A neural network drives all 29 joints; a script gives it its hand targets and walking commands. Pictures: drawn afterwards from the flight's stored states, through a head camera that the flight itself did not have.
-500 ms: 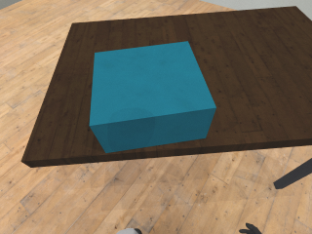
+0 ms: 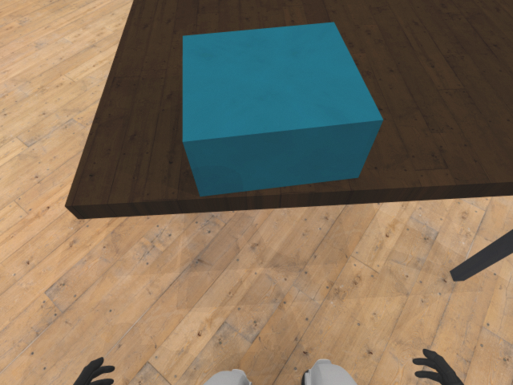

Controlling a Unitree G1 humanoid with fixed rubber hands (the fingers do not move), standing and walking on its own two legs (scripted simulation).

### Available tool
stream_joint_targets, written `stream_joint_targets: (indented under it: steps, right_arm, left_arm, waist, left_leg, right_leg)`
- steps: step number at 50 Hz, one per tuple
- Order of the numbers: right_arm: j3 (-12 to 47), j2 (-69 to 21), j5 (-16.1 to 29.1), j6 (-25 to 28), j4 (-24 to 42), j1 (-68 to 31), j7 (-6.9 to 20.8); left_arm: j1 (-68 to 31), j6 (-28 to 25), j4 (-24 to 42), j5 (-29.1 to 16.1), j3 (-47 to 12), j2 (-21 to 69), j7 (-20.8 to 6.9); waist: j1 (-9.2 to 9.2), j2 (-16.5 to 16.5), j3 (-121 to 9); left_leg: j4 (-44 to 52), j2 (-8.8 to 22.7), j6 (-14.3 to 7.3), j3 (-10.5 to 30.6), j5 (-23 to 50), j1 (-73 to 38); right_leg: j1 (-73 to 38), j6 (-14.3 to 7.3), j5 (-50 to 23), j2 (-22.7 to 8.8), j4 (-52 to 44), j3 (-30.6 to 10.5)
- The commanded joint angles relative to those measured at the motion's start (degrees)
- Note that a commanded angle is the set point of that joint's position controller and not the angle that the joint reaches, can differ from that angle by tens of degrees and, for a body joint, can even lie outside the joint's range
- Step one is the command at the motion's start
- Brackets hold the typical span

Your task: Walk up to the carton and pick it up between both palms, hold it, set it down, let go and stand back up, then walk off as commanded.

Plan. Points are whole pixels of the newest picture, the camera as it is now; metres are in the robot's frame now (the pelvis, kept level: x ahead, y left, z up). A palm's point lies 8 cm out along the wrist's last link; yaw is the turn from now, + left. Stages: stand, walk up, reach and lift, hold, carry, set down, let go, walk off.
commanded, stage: walk off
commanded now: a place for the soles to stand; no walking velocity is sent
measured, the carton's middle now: (269, 106) +0.57 +0.02 +0.06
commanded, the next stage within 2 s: none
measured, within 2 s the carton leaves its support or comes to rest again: neither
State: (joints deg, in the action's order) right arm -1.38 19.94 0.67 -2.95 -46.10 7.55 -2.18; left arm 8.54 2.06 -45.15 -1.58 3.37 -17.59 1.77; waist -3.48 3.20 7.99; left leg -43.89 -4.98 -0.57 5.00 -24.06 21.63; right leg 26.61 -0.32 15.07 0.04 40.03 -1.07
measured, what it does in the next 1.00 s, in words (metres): walks backwards: right foot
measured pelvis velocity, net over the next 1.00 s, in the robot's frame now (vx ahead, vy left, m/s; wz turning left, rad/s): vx -0.24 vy -0.02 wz -0.02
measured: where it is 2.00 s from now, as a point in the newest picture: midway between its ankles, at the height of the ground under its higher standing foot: outside the picture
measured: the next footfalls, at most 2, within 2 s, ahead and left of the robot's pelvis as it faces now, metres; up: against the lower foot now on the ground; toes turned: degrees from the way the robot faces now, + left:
right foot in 0.76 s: -0.20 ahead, -0.08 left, +0.00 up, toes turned +2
left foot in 1.16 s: -0.25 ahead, +0.08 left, +0.00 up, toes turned -6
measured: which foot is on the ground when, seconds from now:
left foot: down 0.00-0.74, up 0.76-1.00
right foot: down 0.00-0.02, up 0.04-0.74, down 0.76-1.00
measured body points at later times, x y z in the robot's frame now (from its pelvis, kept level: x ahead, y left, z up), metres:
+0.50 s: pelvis -0.11 +0.05 +0.02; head -0.05 +0.07 +0.47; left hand -0.03 +0.33 -0.12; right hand +0.03 -0.25 -0.07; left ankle -0.01 +0.08 -0.71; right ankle -0.17 -0.13 -0.64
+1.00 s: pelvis -0.24 -0.02 +0.01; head -0.16 -0.04 +0.45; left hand -0.16 +0.28 -0.10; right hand -0.14 -0.31 -0.13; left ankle -0.27 +0.12 -0.64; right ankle -0.24 -0.08 -0.71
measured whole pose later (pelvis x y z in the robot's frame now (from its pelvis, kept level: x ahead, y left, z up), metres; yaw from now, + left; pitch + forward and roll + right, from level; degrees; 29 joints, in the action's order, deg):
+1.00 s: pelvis -0.24 -0.02 +0.01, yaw -1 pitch +1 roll +2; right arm -1.5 20.0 0.7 -3.1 -45.8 11.2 -3.0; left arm 10.1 4.8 -44.5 -1.6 3.5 -18.3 -0.4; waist -3.0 0.8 9.9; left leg -65.0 -8.5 -0.8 8.7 -25.9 27.6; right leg 18.9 -4.9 20.2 3.6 38.7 -0.8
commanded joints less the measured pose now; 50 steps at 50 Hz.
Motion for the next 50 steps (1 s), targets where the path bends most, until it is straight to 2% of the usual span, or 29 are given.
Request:
stream_joint_targets:
  steps: [1, 2, 3, 4, 7, 11, 14, 16, 19, 21, 25, 26, 27, 30, 33, 34, 35, 36, 37, 38, 39, 40, 41, 42, 43, 44, 45, 47, 50]
  right_arm:
    - [-6.92, 18.22, -3.35, 2.22, 5.03, 5.90, -0.08]
    - [-6.64, 18.64, -2.48, 2.16, 5.95, 2.43, -0.01]
    - [-6.65, 18.85, -2.32, 2.44, 6.47, 1.92, -0.03]
    - [-5.99, 17.24, -2.04, 2.70, 7.34, 0.42, -0.34]
    - [-5.72, 15.50, -2.08, 2.70, 7.94, 0.30, -0.73]
    - [-6.43, 14.75, -1.33, 2.84, 7.87, 2.91, -0.72]
    - [-6.75, 15.16, -1.03, 2.80, 7.66, 3.45, -0.68]
    - [-6.91, 15.40, -1.09, 2.84, 7.96, 1.98, -0.59]
    - [-6.87, 15.08, -1.00, 2.93, 7.87, 2.28, -0.47]
    - [-6.81, 14.98, -1.06, 2.87, 7.96, 1.88, -0.27]
    - [-6.74, 15.83, -1.21, 2.59, 7.61, -0.09, -0.09]
    - [-6.76, 16.23, -1.09, 2.39, 7.45, -0.05, 0.09]
    - [-6.77, 16.10, -1.31, 2.38, 7.54, -0.21, -0.12]
    - [-6.39, 16.51, -1.67, 1.66, 7.73, -0.99, 0.10]
    - [-6.42, 16.34, -1.93, 1.34, 7.55, -0.99, -0.06]
    - [-6.48, 16.69, -1.90, 0.98, 7.13, -1.32, -0.08]
    - [-6.79, 17.05, -1.72, 0.67, 7.45, -2.10, -0.27]
    - [-6.51, 15.20, -1.52, 0.44, 7.43, -1.61, -0.24]
    - [-6.12, 13.58, -1.12, 0.36, 7.51, -0.76, -0.44]
    - [-5.56, 10.94, -0.68, 0.54, 7.08, -0.63, -0.71]
    - [-6.37, 12.76, -0.87, 0.07, 6.16, 2.60, -1.20]
    - [-7.03, 14.03, -0.94, -0.02, 5.28, 1.80, -1.56]
    - [-6.93, 14.42, -0.82, 0.14, 4.11, 1.56, -1.44]
    - [-6.59, 14.37, -0.51, 0.29, 2.83, 3.37, -1.13]
    - [-6.16, 14.15, -0.02, 0.61, 2.64, 5.22, -1.01]
    - [-5.92, 14.19, 0.11, 0.79, 2.61, 6.25, -1.03]
    - [-5.96, 14.72, 0.25, 1.14, 3.00, 6.65, -1.31]
    - [-5.12, 13.80, 0.38, 2.08, 4.68, 5.75, -1.89]
    - [-4.59, 12.40, 0.16, 3.07, 4.79, 6.62, -2.42]
  left_arm:
    - [-0.88, 1.40, 3.48, 0.22, 2.34, -12.45, -0.11]
    - [-1.49, 1.89, 2.69, 0.39, 3.13, -15.00, 0.12]
    - [-0.91, 1.75, 3.27, 0.93, 3.24, -15.63, 0.40]
    - [-0.29, 1.72, 1.72, 0.74, 3.58, -16.51, 0.24]
    - [2.82, 2.20, 0.30, 0.45, 3.45, -15.36, -0.13]
    - [4.07, 2.11, -0.60, 0.84, 3.31, -15.35, -0.24]
    - [4.74, 2.43, -1.11, 1.02, 3.43, -15.72, -0.21]
    - [5.93, 2.47, -1.88, 0.97, 3.65, -16.32, -0.49]
    - [6.79, 2.54, -2.56, 1.12, 3.59, -15.71, -0.75]
    - [8.14, 2.73, -2.86, 1.13, 3.68, -16.09, -1.04]
    - [9.74, 2.81, -3.52, 1.34, 3.69, -16.70, -1.55]
    - [10.90, 2.89, -3.70, 1.53, 3.75, -16.70, -1.65]
    - [10.53, 2.89, -3.18, 1.70, 3.54, -16.25, -1.75]
    - [12.12, 2.62, -3.27, 2.11, 3.53, -15.98, -2.29]
    - [13.22, 2.22, -3.19, 2.12, 3.80, -15.76, -2.58]
    - [15.01, 2.34, -3.69, 2.26, 3.87, -15.44, -2.68]
    - [17.16, 2.29, -4.50, 2.37, 4.12, -15.58, -2.85]
    - [18.16, 2.27, -4.42, 2.67, 4.11, -15.54, -2.92]
    - [15.46, 2.31, -3.16, 3.27, 4.54, -16.86, -2.53]
    - [8.59, 1.87, 0.12, 3.96, 4.94, -19.67, -1.82]
    - [0.44, 1.89, 3.11, 4.30, 4.69, -20.30, -1.86]
    - [-2.27, 1.67, 3.73, 3.89, 4.62, -20.50, -1.90]
    - [-4.70, 1.38, 4.13, 3.75, 4.06, -19.25, -1.38]
    - [-7.55, 1.13, 4.48, 3.57, 3.30, -16.88, -1.01]
    - [-9.84, 0.88, 5.30, 3.84, 3.17, -15.62, -0.96]
    - [-10.25, 0.80, 5.73, 3.70, 3.52, -15.60, -1.11]
    - [-9.05, 0.69, 6.45, 4.22, 4.08, -16.58, -1.36]
    - [-2.36, 1.05, 6.34, 4.62, 4.60, -16.61, -1.74]
    - [3.29, 1.57, 5.02, 4.55, 4.97, -15.44, -1.74]
  waist:
    - [4.14, 8.72, -8.67]
    - [3.79, 3.29, -7.08]
    - [3.97, 4.80, -4.72]
    - [3.71, 2.06, -5.03]
    - [2.67, 3.30, -6.14]
    - [4.64, 2.19, -10.64]
    - [5.23, 1.73, -8.67]
    - [5.05, 1.63, -8.76]
    - [4.92, 1.69, -9.70]
    - [4.63, 1.52, -10.26]
    - [4.11, 0.66, -8.79]
    - [3.83, 2.86, -8.62]
    - [3.77, 1.22, -8.76]
    - [3.35, 4.68, -7.65]
    - [2.85, 5.90, -7.35]
    - [2.20, 6.39, -7.48]
    - [0.84, 6.21, -7.90]
    - [0.42, 3.36, -7.46]
    - [0.53, -8.11, -5.05]
    - [1.10, -16.58, 0.47]
    - [5.02, -11.59, 2.26]
    - [4.68, -10.30, 3.62]
    - [5.04, -8.85, 5.15]
    - [6.08, -7.61, 5.43]
    - [6.34, -8.63, 4.77]
    - [6.29, -8.78, 3.66]
    - [5.11, -11.28, 1.71]
    - [2.34, -11.08, -3.73]
    - [-1.01, -14.50, -12.40]
  left_leg:
    - [23.06, 22.91, -9.88, 26.59, 31.14, -11.05]
    - [23.82, 23.70, -11.43, 25.89, 29.11, -5.30]
    - [25.44, 24.74, -10.65, 27.65, 28.38, -2.93]
    - [24.61, 21.53, -7.35, 23.73, 29.69, -5.29]
    - [21.54, 17.01, -2.18, 17.39, 31.94, -13.43]
    - [21.68, 17.67, -1.80, 17.34, 30.82, -21.62]
    - [26.36, 17.82, -0.12, 18.24, 21.53, -18.66]
    - [29.68, 18.15, 0.10, 18.65, 12.14, -16.52]
    - [30.39, 18.59, -0.79, 18.76, 10.64, -16.52]
    - [32.54, 18.27, -1.24, 18.61, 4.09, -15.02]
    - [35.07, 18.67, -3.84, 19.47, -6.11, -10.12]
    - [35.19, 19.02, -5.35, 19.40, -8.07, -8.68]
    - [34.34, 19.88, -6.99, 20.31, -7.35, -9.26]
    - [35.21, 20.18, -8.59, 19.75, -9.54, -3.44]
    - [33.43, 18.65, -7.07, 17.52, -6.28, -2.31]
    - [33.13, 17.64, -5.68, 17.24, -6.97, -0.82]
    - [29.15, 14.30, -2.26, 14.10, -7.42, -1.15]
    - [20.94, 10.00, 0.13, 10.66, -6.33, -0.76]
    - [7.73, 3.75, 0.64, 7.21, -10.15, 5.15]
    - [-8.15, -7.63, 2.08, 1.69, -7.72, 13.66]
    - [-17.73, -7.38, 2.48, 4.17, -9.99, 12.32]
    - [-24.44, -7.55, 2.04, 7.49, -7.65, 8.70]
    - [-26.83, -5.66, 1.37, 8.50, -4.63, 7.52]
    - [-29.17, -4.87, 0.96, 9.41, -1.97, 6.94]
    - [-30.60, -4.86, 0.86, 8.88, -0.59, 9.25]
    - [-30.60, -4.45, 1.06, 7.22, -0.82, 10.83]
    - [-30.59, -4.16, 1.72, 4.62, -2.68, 11.51]
    - [-22.17, -2.40, 2.28, 2.01, -5.17, 12.40]
    - [-10.12, -0.59, 2.60, -0.65, -6.33, 14.40]
  right_leg:
    - [4.85, 0.67, 19.16, 5.06, 20.52, -3.70]
    - [1.79, 0.72, 20.41, 5.68, 26.74, -6.22]
    - [2.46, 0.67, 19.85, 5.88, 28.36, -8.21]
    - [2.59, 0.75, 16.91, 5.33, 27.75, -9.69]
    - [7.30, 1.01, 12.51, 6.03, 26.27, -11.32]
    - [8.25, 1.13, 10.10, 6.15, 25.10, -10.95]
    - [6.66, 1.09, 9.75, 5.78, 23.48, -10.96]
    - [4.51, 1.13, 9.09, 5.59, 22.82, -10.27]
    - [2.14, 0.83, 9.75, 5.03, 20.25, -10.13]
    - [0.61, 0.64, 9.92, 5.06, 19.41, -8.70]
    - [-3.47, 0.32, 11.32, 4.05, 16.22, -6.95]
    - [-4.51, 0.06, 11.93, 4.06, 15.94, -5.69]
    - [-4.60, -0.25, 13.79, 3.94, 14.29, -5.47]
    - [-9.02, -0.68, 16.10, 3.52, 9.58, -2.17]
    - [-12.57, -1.39, 16.65, 2.77, 0.27, -0.59]
    - [-14.97, -1.97, 16.82, 2.76, -3.85, -0.08]
    - [-17.34, -3.78, 13.99, 2.59, -12.28, 0.81]
    - [-16.96, -5.34, 14.25, 1.02, -20.39, -2.65]
    - [-12.99, -7.56, 20.42, -5.65, -26.78, -14.67]
    - [-7.33, -7.14, 15.73, -15.55, -27.60, -26.94]
    - [1.24, -9.41, 15.06, -18.61, -26.55, -28.44]
    - [8.49, -10.97, 20.75, -19.41, -28.72, -28.37]
    - [9.32, -10.14, 20.49, -17.97, -28.28, -27.42]
    - [7.44, -8.73, 14.12, -14.01, -25.48, -22.20]
    - [2.00, -7.06, 8.16, -10.50, -22.67, -16.76]
    - [-2.06, -6.87, 5.46, -9.98, -20.64, -15.05]
    - [-6.49, -8.72, 1.43, -10.82, -18.90, -16.08]
    - [-17.16, -8.06, -7.34, -9.97, -15.98, -16.63]
    - [-32.29, -8.17, -10.25, -10.37, -13.62, -17.62]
